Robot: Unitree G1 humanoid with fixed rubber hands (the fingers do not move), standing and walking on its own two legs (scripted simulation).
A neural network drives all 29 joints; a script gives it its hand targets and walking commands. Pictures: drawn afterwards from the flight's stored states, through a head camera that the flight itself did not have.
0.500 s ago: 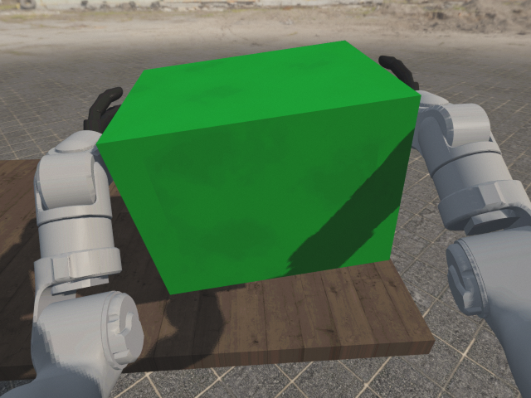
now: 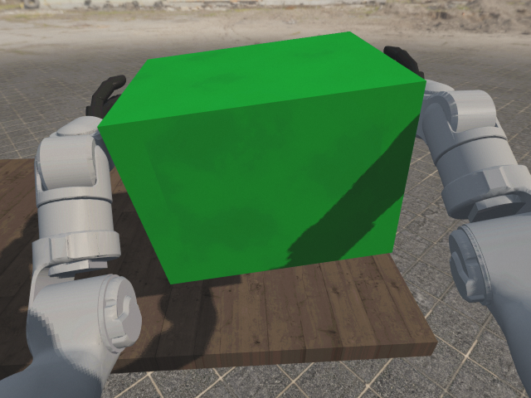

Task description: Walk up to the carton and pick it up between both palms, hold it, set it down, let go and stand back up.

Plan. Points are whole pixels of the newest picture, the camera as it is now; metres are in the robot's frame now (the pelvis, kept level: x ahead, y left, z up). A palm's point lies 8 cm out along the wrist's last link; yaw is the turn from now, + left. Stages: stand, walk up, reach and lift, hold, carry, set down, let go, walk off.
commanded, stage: hold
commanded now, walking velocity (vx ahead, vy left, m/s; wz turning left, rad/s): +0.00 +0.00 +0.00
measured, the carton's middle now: (264, 151) +0.37 -0.01 +0.28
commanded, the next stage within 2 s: none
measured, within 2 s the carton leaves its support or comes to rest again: neither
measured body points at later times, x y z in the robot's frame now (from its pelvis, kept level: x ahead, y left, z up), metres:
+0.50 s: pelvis +0.00 +0.00 +0.00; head -0.09 +0.01 +0.44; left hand +0.38 +0.20 +0.31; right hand +0.38 -0.20 +0.34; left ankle +0.00 +0.13 -0.75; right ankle -0.01 -0.11 -0.75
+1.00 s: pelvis +0.00 +0.00 +0.00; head -0.09 +0.02 +0.44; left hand +0.38 +0.20 +0.32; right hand +0.37 -0.20 +0.35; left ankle +0.00 +0.13 -0.75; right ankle -0.01 -0.11 -0.75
